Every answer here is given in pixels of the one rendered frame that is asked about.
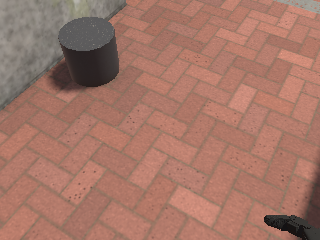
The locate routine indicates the robot right hand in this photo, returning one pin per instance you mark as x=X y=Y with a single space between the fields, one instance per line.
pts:
x=294 y=225

